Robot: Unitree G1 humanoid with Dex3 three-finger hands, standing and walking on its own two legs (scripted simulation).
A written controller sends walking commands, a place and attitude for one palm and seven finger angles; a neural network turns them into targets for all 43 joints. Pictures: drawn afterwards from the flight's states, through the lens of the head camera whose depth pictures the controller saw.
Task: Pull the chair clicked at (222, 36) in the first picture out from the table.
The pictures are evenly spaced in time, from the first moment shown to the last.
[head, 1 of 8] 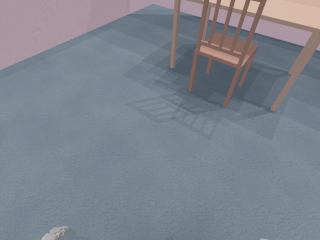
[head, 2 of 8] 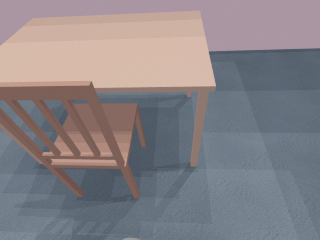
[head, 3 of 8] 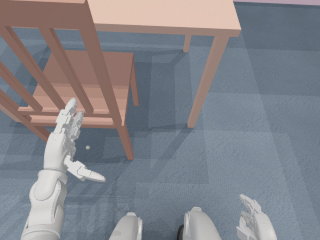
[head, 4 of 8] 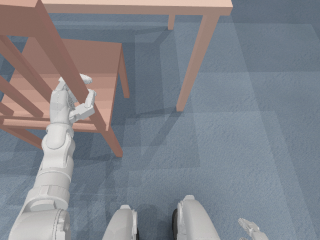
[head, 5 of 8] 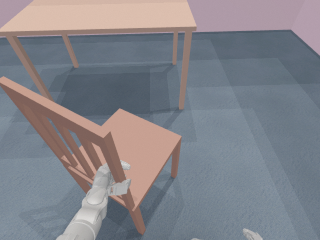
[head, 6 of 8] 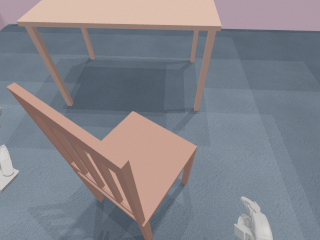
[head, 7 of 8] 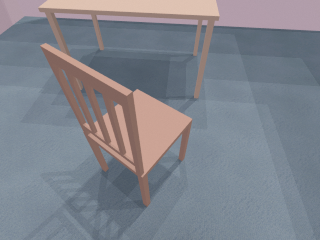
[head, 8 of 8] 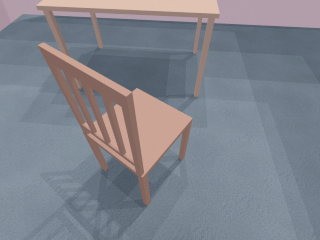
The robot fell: no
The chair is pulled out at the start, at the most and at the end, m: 0.00 0.70 0.69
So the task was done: yes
